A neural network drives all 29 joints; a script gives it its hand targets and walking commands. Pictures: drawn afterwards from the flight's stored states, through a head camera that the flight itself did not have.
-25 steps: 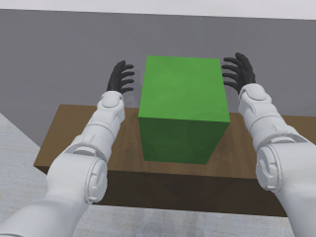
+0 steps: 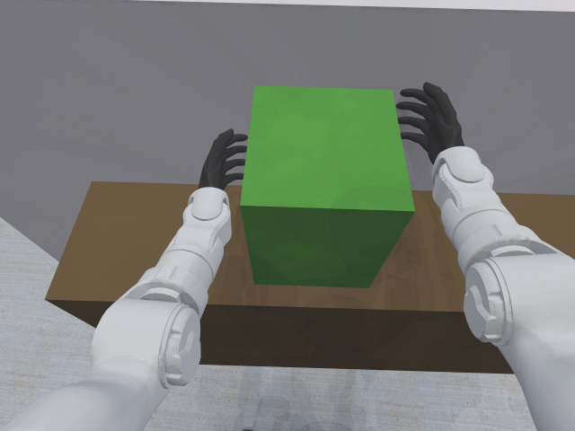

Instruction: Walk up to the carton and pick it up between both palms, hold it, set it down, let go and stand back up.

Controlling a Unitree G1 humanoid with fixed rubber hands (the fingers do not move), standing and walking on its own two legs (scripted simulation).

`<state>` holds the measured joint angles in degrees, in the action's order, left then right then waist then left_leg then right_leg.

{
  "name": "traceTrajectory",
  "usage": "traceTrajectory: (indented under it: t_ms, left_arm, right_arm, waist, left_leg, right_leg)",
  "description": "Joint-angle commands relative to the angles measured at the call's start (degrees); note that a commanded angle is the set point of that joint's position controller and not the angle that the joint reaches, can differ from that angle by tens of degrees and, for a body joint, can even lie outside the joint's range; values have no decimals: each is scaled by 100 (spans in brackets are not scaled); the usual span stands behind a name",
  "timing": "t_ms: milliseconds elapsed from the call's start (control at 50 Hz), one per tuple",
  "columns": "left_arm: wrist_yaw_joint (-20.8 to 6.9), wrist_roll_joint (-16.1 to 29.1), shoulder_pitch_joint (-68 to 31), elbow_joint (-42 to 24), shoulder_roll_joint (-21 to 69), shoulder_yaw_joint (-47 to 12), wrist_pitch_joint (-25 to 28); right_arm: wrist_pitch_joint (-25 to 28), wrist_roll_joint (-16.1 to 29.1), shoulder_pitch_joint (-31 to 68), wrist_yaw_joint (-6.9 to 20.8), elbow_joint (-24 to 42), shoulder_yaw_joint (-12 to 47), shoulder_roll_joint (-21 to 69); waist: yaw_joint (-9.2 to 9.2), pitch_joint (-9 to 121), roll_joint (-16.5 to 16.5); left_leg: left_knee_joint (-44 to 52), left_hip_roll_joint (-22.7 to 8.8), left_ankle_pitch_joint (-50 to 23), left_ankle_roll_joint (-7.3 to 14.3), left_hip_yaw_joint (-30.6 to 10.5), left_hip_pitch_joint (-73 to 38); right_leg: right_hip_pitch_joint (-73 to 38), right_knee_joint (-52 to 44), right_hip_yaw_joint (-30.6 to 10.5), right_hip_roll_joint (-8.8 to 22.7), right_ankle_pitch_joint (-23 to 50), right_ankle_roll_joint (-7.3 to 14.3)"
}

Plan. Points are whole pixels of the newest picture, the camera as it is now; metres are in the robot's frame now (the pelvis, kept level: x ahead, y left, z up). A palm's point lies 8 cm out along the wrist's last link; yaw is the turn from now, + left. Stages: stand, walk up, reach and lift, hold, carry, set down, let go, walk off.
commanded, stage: set down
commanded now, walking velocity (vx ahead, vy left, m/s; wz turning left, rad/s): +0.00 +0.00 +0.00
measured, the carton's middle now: (316, 195) +0.48 +0.01 -0.01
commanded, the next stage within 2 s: none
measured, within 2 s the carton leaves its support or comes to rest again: neither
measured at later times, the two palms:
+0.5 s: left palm (215, 195) +0.43 +0.15 +0.04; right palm (441, 148) +0.49 -0.15 +0.11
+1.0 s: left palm (208, 193) +0.43 +0.16 +0.04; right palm (440, 147) +0.49 -0.15 +0.11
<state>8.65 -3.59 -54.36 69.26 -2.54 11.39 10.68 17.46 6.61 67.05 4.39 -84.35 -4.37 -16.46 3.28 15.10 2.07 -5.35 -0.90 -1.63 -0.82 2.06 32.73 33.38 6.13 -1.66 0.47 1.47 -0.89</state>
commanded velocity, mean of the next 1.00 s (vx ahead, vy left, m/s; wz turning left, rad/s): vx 0.00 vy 0.00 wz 0.00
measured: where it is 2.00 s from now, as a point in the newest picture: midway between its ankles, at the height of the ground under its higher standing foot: outside the picture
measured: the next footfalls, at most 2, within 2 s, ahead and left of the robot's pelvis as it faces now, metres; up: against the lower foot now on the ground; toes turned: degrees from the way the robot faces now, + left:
none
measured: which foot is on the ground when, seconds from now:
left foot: down 0.00-1.00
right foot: down 0.00-1.00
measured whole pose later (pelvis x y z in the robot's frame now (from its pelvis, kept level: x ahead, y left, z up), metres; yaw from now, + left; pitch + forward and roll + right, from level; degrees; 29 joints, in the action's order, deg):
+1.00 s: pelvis -0.01 +0.00 +0.00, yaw +0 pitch +27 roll +0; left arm 8.1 4.3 -56.6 74.6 -5.0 8.3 16.2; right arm 22.6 13.6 70.1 3.5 -87.6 2.1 -16.9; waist 4.3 14.0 1.9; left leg -9.0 -1.1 -0.7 -0.8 2.6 36.7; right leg 38.2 11.1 -2.2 0.3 0.1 -0.9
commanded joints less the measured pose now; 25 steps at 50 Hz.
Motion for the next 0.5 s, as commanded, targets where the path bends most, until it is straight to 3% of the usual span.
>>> traceTrajectory:
  t_ms: [0, 60, 80, 100, 160, 260, 340, 380, 480]
  left_arm:
    - [1, -96, -2010, -665, -381, 105, 316]
    - [-66, -96, -1857, -472, -372, 159, 413]
    - [-72, -29, -1938, -512, -390, 155, 450]
    - [-73, -85, -1937, -580, -392, 173, 476]
    - [-117, -45, -1753, -521, -322, 105, 520]
    - [-166, -9, -1627, -418, -440, 184, 579]
    - [-198, 115, -1613, -364, -540, 117, 607]
    - [-209, 177, -1722, -557, -501, 43, 640]
    - [-199, 157, -1772, -449, -564, 102, 653]
  right_arm:
    - [-105, -148, 1681, 7, 66, 8, -168]
    - [-17, -245, 1673, -25, 249, 12, -68]
    - [-7, -218, 1587, -20, 161, 79, -29]
    - [3, -143, 1580, -40, 164, 33, 60]
    - [21, -144, 1483, -66, 182, 69, 101]
    - [-4, -218, 1314, -66, 137, 125, 143]
    - [25, -68, 1352, -89, 116, 249, 143]
    - [-11, -14, 1337, -73, 106, 258, 230]
    - [6, 49, 1464, -42, 78, 300, 242]
  waist:
    - [363, 2594, 109]
    - [396, 2620, 295]
    - [328, 2604, 244]
    - [407, 2710, 71]
    - [379, 2557, -13]
    - [452, 2484, 285]
    - [454, 2472, 345]
    - [411, 2585, 195]
    - [551, 2484, 349]
  left_leg:
    - [-153, 132, -273, -286, -37, -791]
    - [-92, 149, -175, -214, 9, -583]
    - [-96, 188, -218, -251, 37, -626]
    - [-85, 203, -157, -244, 62, -622]
    - [14, 225, -45, -242, 118, -491]
    - [62, 219, 47, -208, 67, -282]
    - [85, 198, 65, -192, 66, -206]
    - [50, 209, 40, -159, 108, -203]
    - [120, 190, 192, -164, 88, -211]
  right_leg:
    - [-1796, 377, 122, -130, 666, -37]
    - [-1882, 377, 129, -125, 644, -69]
    - [-1814, 378, 135, -132, 735, -72]
    - [-1867, 361, 139, -141, 675, -59]
    - [-1925, 331, 132, -142, 646, -79]
    - [-2054, 332, 165, -115, 573, -132]
    - [-2056, 427, 107, -99, 774, -173]
    - [-2183, 398, 107, -92, 677, -134]
    - [-2149, 445, 136, -108, 566, -192]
